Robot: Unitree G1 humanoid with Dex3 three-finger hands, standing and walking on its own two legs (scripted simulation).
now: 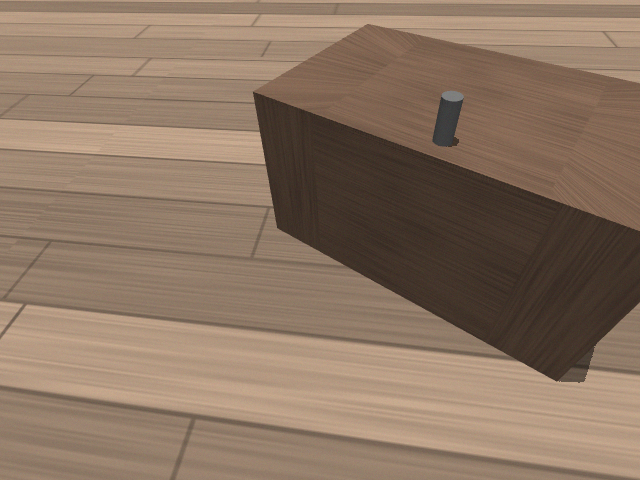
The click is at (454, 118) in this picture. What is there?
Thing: slim round
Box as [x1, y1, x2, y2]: [432, 91, 463, 146]
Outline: 456,91 446,91 443,92 441,95 432,139 433,142 438,145 445,146 449,145 452,142 463,98 462,94
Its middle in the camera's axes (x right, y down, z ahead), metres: +0.32 -0.30 +0.99
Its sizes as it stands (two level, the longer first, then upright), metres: 0.053 0.053 0.128
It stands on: a support 0.65 m high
